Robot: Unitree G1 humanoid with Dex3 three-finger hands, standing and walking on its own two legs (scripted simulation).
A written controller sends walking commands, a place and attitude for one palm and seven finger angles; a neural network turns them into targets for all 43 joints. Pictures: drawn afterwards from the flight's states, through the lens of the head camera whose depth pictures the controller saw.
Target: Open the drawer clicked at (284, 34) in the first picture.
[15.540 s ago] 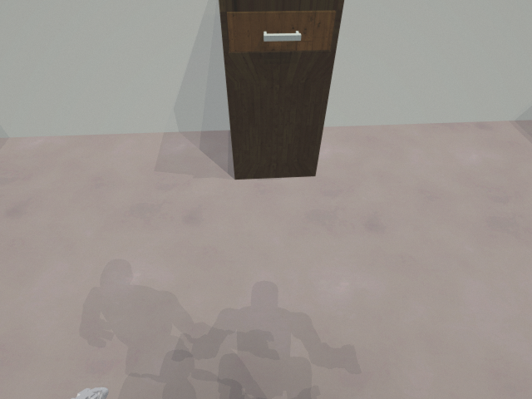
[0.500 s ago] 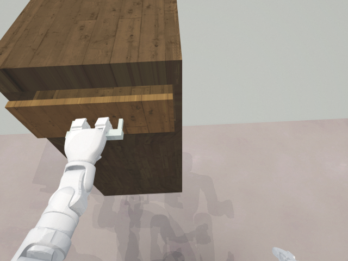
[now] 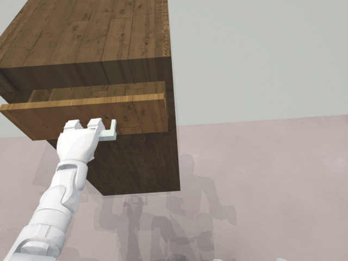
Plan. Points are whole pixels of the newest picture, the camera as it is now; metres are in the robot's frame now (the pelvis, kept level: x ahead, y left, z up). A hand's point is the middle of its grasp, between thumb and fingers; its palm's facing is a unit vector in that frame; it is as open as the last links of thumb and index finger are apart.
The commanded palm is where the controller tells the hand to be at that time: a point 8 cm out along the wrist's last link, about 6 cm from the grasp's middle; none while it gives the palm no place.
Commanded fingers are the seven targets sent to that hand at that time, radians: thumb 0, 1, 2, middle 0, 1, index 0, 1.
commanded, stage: pull the drawer open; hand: left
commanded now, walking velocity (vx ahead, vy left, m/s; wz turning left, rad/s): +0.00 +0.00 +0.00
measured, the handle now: (89, 130) +0.43 +0.24 +0.02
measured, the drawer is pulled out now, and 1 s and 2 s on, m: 0.06 0.27 0.30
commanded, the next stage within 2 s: open the thumb to release the handle in 1.12 s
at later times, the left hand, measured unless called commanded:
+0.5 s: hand (80, 200) +0.25 +0.22 +0.00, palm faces +0.00 -0.10 -0.99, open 5.7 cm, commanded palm +0.21 +0.23 +0.05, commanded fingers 0.00 0.90 0.90 -0.40 -1.35 -0.40 -1.35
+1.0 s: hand (70, 247) +0.16 +0.21 +0.00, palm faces -0.03 -0.11 -0.99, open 5.8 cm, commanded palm +0.10 +0.23 +0.05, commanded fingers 0.00 0.90 0.90 -0.40 -1.35 -0.40 -1.35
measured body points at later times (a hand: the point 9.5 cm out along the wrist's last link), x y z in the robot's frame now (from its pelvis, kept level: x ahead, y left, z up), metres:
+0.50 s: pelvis +0.01 +0.00 +0.00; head +0.05 -0.02 +0.45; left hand +0.25 +0.22 +0.06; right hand +0.23 -0.22 -0.10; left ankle -0.05 +0.12 -0.72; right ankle +0.02 -0.11 -0.72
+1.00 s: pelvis +0.01 -0.01 -0.01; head +0.06 -0.03 +0.44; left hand +0.16 +0.22 +0.06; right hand +0.21 -0.22 -0.12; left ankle -0.05 +0.12 -0.72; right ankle +0.02 -0.11 -0.72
